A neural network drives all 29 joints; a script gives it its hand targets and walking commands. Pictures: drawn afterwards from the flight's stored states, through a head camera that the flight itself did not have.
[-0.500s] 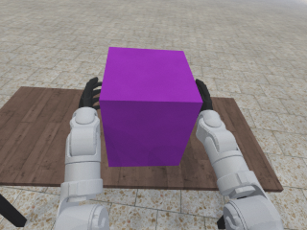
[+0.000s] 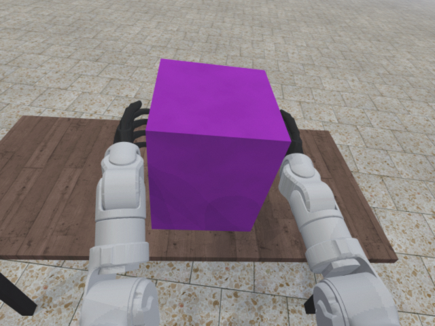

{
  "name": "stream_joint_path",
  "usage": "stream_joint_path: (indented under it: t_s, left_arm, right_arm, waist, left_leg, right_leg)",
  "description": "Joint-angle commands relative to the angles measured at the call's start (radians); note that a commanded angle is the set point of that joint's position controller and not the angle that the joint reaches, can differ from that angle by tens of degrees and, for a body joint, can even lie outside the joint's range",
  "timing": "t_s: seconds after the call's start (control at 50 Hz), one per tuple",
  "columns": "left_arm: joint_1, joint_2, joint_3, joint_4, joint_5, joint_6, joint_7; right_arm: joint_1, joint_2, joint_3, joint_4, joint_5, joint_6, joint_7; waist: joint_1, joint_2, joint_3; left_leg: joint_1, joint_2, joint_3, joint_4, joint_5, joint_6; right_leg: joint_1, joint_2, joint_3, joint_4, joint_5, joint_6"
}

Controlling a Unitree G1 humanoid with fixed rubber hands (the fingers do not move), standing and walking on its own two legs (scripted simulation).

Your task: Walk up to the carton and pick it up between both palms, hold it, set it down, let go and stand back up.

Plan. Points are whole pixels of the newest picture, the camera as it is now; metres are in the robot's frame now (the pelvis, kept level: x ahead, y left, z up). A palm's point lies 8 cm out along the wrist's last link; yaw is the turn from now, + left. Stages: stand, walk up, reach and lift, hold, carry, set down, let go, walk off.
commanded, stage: hold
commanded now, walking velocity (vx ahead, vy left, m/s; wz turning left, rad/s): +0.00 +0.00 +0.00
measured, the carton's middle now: (208, 149) +0.40 +0.02 +0.13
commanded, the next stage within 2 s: none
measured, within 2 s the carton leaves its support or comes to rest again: neither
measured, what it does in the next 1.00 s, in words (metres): stands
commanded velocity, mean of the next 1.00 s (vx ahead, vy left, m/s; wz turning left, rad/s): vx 0.00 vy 0.00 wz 0.00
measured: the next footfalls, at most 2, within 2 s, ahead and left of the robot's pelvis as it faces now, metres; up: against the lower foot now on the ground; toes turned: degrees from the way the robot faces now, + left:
none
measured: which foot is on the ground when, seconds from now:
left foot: down 0.00-1.00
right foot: down 0.00-1.00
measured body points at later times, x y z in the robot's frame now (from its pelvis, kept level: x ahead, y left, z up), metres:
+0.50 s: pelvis +0.00 +0.00 +0.00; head -0.04 +0.02 +0.45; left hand +0.37 +0.16 +0.18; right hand +0.37 -0.14 +0.17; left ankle +0.03 +0.12 -0.75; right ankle +0.02 -0.12 -0.75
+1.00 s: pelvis +0.00 +0.00 +0.00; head -0.04 +0.03 +0.45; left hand +0.37 +0.16 +0.18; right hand +0.37 -0.13 +0.17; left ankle +0.03 +0.12 -0.75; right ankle +0.02 -0.12 -0.75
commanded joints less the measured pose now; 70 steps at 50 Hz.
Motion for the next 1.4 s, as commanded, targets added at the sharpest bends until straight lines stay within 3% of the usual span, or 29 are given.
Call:
stream_joint_path:
  t_s: [0.0, 0.02, 0.04, 0.1, 0.14, 0.26, 0.4, 0.68, 1.3, 1.32, 1.38]
  left_arm:
    - [-0.621, -0.635, -0.648, -0.254, -0.248, -0.082, -0.141]
    - [-0.593, -0.634, -0.69, -0.274, -0.277, -0.095, -0.133]
    - [-0.593, -0.629, -0.682, -0.266, -0.272, -0.098, -0.128]
    - [-0.522, -0.562, -0.555, -0.192, -0.194, -0.068, -0.146]
    - [-0.522, -0.544, -0.528, -0.187, -0.172, -0.046, -0.161]
    - [-0.558, -0.588, -0.602, -0.239, -0.226, -0.063, -0.155]
    - [-0.56, -0.564, -0.538, -0.185, -0.198, -0.053, -0.161]
    - [-0.571, -0.561, -0.529, -0.178, -0.191, -0.055, -0.175]
    - [-0.551, -0.562, -0.553, -0.212, -0.199, -0.053, -0.166]
    - [-0.606, -0.523, -0.486, -0.103, -0.16, -0.048, -0.166]
    - [-0.576, -0.527, -0.445, -0.089, -0.147, -0.041, -0.17]
  right_arm:
    - [-0.78, 0.616, 0.436, -0.56, 0.11, -0.122, 0.086]
    - [-0.799, 0.59, 0.467, -0.604, 0.139, -0.11, 0.067]
    - [-0.767, 0.594, 0.477, -0.586, 0.143, -0.092, 0.058]
    - [-0.655, 0.535, 0.437, -0.441, 0.104, -0.042, 0.057]
    - [-0.652, 0.53, 0.409, -0.424, 0.084, -0.036, 0.069]
    - [-0.76, 0.566, 0.47, -0.568, 0.12, -0.054, 0.064]
    - [-0.729, 0.561, 0.435, -0.49, 0.085, -0.043, 0.071]
    - [-0.733, 0.566, 0.428, -0.479, 0.089, -0.053, 0.066]
    - [-0.717, 0.554, 0.442, -0.504, 0.095, -0.055, 0.067]
    - [-0.798, 0.524, 0.404, -0.425, 0.066, -0.044, 0.077]
    - [-0.783, 0.553, 0.373, -0.391, 0.042, -0.057, 0.094]
  waist:
    - [-0.085, 0.177, -0.636]
    - [-0.066, 0.201, -0.664]
    - [-0.077, 0.181, -0.599]
    - [-0.049, 0.119, -0.379]
    - [-0.039, 0.113, -0.308]
    - [-0.029, 0.116, -0.447]
    - [-0.015, 0.093, -0.387]
    - [-0.03, 0.107, -0.401]
    - [-0.029, 0.11, -0.404]
    - [0.005, 0.079, -0.315]
    - [0.015, 0.049, -0.315]
  left_leg:
    - [0.201, -0.057, 0.021, 0.07, 0.459, -0.055]
    - [0.203, -0.068, -0.001, 0.104, 0.525, -0.071]
    - [0.198, -0.074, 0.006, 0.099, 0.522, -0.072]
    - [0.101, -0.067, 0.016, -0.001, 0.286, -0.035]
    - [0.058, -0.052, 0.025, -0.049, 0.19, -0.024]
    - [0.121, -0.061, 0.018, 0.019, 0.324, -0.034]
    - [0.079, -0.056, 0.034, -0.033, 0.179, -0.007]
    - [0.09, -0.063, 0.035, -0.02, 0.216, -0.014]
    - [0.107, -0.059, 0.031, -0.01, 0.253, -0.022]
    - [0.047, -0.061, 0.04, -0.047, 0.136, -0.004]
    - [0.018, -0.056, 0.053, -0.075, 0.068, 0.027]
  right_leg:
    - [0.134, 0.074, -0.034, 0.01, 0.326, 0.024]
    - [0.137, 0.077, -0.03, 0.011, 0.371, 0.026]
    - [0.116, 0.077, -0.025, 0.011, 0.379, 0.033]
    - [0.105, 0.061, -0.029, -0.014, 0.203, 0.039]
    - [0.093, 0.058, -0.031, -0.028, 0.099, 0.03]
    - [0.102, 0.073, -0.03, -0.012, 0.215, 0.024]
    - [0.084, 0.061, -0.022, -0.031, 0.106, 0.022]
    - [0.105, 0.058, -0.028, -0.024, 0.155, 0.03]
    - [0.101, 0.064, -0.03, -0.023, 0.163, 0.025]
    - [0.061, 0.055, -0.037, -0.039, 0.052, 0.025]
    - [0.078, 0.049, -0.032, -0.039, 0.017, 0.025]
